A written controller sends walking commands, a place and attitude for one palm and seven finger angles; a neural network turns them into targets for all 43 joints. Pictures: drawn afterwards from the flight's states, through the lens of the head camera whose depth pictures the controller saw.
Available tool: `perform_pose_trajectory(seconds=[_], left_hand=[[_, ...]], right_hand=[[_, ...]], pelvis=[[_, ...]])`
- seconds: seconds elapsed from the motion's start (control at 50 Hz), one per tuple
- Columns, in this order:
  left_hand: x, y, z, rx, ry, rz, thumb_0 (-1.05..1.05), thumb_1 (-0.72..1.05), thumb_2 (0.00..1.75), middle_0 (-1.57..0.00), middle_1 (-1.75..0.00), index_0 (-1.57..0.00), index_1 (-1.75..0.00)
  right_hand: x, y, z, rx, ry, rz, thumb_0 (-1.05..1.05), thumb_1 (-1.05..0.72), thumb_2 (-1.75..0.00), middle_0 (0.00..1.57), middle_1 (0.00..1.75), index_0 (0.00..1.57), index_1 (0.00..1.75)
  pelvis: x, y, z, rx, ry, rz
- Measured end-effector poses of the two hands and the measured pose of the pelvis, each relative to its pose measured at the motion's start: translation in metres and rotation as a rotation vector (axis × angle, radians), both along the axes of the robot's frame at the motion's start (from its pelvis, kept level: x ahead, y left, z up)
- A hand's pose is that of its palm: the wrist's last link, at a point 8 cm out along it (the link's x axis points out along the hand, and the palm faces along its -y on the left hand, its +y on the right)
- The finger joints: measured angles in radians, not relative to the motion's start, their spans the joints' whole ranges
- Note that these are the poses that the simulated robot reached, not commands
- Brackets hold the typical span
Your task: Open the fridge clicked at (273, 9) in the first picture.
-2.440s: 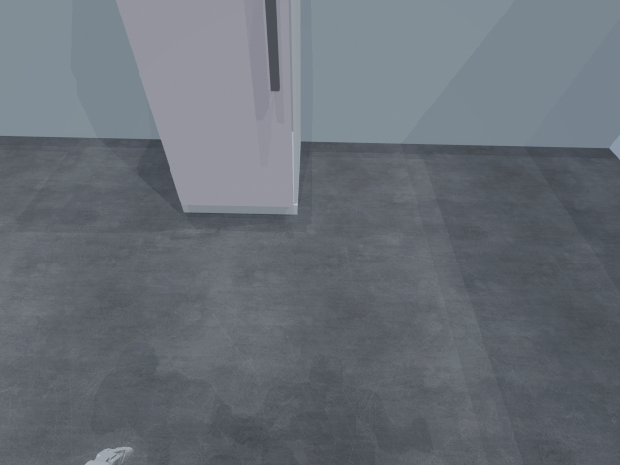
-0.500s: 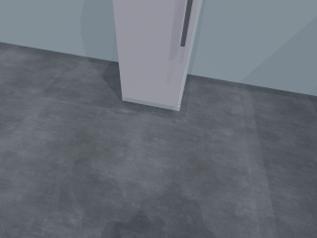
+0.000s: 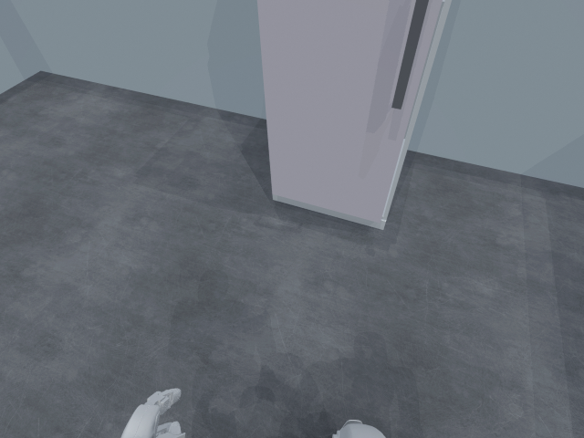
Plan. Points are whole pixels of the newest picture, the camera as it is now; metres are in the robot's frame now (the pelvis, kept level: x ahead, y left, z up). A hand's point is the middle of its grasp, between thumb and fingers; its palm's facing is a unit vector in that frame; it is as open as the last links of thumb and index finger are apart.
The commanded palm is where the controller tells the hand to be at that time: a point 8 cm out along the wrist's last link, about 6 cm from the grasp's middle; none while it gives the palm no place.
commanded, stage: walk to a spot facing it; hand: right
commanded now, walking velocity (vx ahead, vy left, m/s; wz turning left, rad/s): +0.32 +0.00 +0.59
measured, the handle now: (418, 19) +0.99 -0.34 +0.13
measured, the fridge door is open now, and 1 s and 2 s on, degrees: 0 0 0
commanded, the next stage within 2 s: turn to face it in 0.80 s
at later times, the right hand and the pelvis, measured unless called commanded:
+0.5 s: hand (397, 334) +0.32 -0.20 -0.16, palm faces -0.30 +0.94 -0.16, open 7.4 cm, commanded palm none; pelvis +0.17 -0.05 +0.01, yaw +19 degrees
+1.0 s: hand (332, 260) +0.48 -0.09 -0.15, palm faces -0.51 +0.82 -0.27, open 7.3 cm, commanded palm none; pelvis +0.32 +0.05 +0.01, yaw +35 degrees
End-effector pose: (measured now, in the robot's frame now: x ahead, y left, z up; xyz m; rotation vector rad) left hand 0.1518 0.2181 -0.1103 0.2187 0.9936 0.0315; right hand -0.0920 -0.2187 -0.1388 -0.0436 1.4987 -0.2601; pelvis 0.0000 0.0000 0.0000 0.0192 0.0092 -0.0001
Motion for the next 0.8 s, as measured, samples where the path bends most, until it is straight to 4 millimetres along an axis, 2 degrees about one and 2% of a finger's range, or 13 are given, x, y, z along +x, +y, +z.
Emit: perform_pose_trajectory(seconds=[0.04, 0.1, 0.16, 0.22, 0.28, 0.34, 0.42, 0.48, 0.56, 0.64, 0.72, 0.76, 0.8], left_hand=[[0.018, -0.012, -0.002, 0.014, -0.045, 0.021, 0.01, 0.91, 0.89, -0.2, -0.3, -0.2, -0.3], [0.017, -0.022, 0.002, 0.026, -0.058, 0.083, 0.01, 0.91, 0.89, -0.2, -0.3, -0.2, -0.3], [-0.007, -0.025, 0.007, 0.04, -0.002, 0.174, 0.0, 0.91, 0.89, -0.2, -0.3, -0.21, -0.3], [-0.039, -0.028, 0.007, 0.057, 0.094, 0.275, 0.0, 0.92, 0.89, -0.2, -0.3, -0.21, -0.3], [-0.071, -0.029, 0.005, 0.07, 0.191, 0.364, 0.0, 0.93, 0.89, -0.2, -0.3, -0.21, -0.3], [-0.099, -0.037, 0.002, 0.061, 0.28, 0.443, 0.0, 0.93, 0.89, -0.2, -0.3, -0.2, -0.3], [-0.126, -0.057, -0.003, 0.021, 0.387, 0.533, 0.0, 0.92, 0.89, -0.19, -0.3, -0.2, -0.3], [-0.136, -0.073, -0.005, -0.022, 0.456, 0.589, 0.01, 0.92, 0.89, -0.19, -0.3, -0.2, -0.3], [-0.139, -0.092, -0.008, -0.086, 0.536, 0.656, 0.01, 0.92, 0.89, -0.2, -0.3, -0.2, -0.3], [-0.13, -0.1, -0.013, -0.147, 0.605, 0.719, 0.01, 0.91, 0.89, -0.2, -0.3, -0.2, -0.3], [-0.109, -0.084, -0.025, -0.198, 0.641, 0.769, 0.01, 0.91, 0.89, -0.2, -0.3, -0.2, -0.3], [-0.087, -0.062, -0.032, -0.196, 0.618, 0.782, 0.01, 0.91, 0.89, -0.2, -0.3, -0.21, -0.3], [-0.054, -0.031, -0.035, -0.162, 0.538, 0.788, 0.01, 0.91, 0.89, -0.2, -0.3, -0.21, -0.3]], right_hand=[[0.025, -0.02, -0.013, 0.008, 0.008, 0.024, 0.01, -0.9, -0.9, 0.2, 0.3, 0.2, 0.3], [0.077, -0.048, -0.02, 0.009, -0.016, 0.091, 0.01, -0.9, -0.9, 0.2, 0.29, 0.2, 0.3], [0.146, -0.07, -0.013, 0.002, -0.099, 0.172, 0.01, -0.91, -0.9, 0.2, 0.29, 0.2, 0.3], [0.215, -0.083, -0.002, -0.009, -0.204, 0.232, 0.01, -0.91, -0.9, 0.2, 0.29, 0.2, 0.3], [0.275, -0.086, 0.008, -0.013, -0.277, 0.291, 0.01, -0.91, -0.9, 0.19, 0.29, 0.19, 0.3], [0.322, -0.08, 0.014, -0.009, -0.31, 0.348, 0.01, -0.91, -0.9, 0.19, 0.29, 0.19, 0.3], [0.372, -0.06, 0.015, 0.014, -0.309, 0.424, 0.0, -0.91, -0.9, 0.19, 0.29, 0.19, 0.3], [0.404, -0.037, 0.013, 0.041, -0.295, 0.486, 0.0, -0.91, -0.9, 0.19, 0.29, 0.19, 0.3], [0.449, 0.006, 0.007, 0.084, -0.282, 0.575, 0.01, -0.91, -0.9, 0.19, 0.29, 0.19, 0.3], [0.499, 0.059, 0.0, 0.125, -0.298, 0.664, 0.01, -0.91, -0.9, 0.19, 0.29, 0.19, 0.3], [0.547, 0.109, -0.01, 0.143, -0.367, 0.721, 0.01, -0.91, -0.9, 0.2, 0.29, 0.2, 0.3], [0.562, 0.121, -0.011, 0.134, -0.396, 0.72, 0.01, -0.91, -0.9, 0.2, 0.29, 0.2, 0.3], [0.568, 0.122, -0.007, 0.112, -0.387, 0.718, 0.0, -0.91, -0.9, 0.2, 0.29, 0.2, 0.3]], pelvis=[[0.019, -0.014, -0.01, 0.005, -0.006, 0.028], [0.038, -0.029, -0.009, 0.003, -0.031, 0.091], [0.057, -0.039, 0.001, 0.011, -0.046, 0.129], [0.076, -0.048, 0.009, 0.014, -0.046, 0.163], [0.095, -0.055, 0.012, 0.008, -0.04, 0.202], [0.114, -0.058, 0.013, -0.002, -0.035, 0.239], [0.14, -0.056, 0.012, -0.009, -0.027, 0.287], [0.159, -0.05, 0.011, -0.012, -0.022, 0.324], [0.186, -0.036, 0.007, -0.014, -0.013, 0.371], [0.214, -0.015, 0.0, -0.011, 0.003, 0.418], [0.246, 0.018, -0.015, -0.013, 0.01, 0.461], [0.256, 0.031, -0.017, -0.02, 0.003, 0.492], [0.267, 0.04, -0.013, -0.02, -0.015, 0.519]])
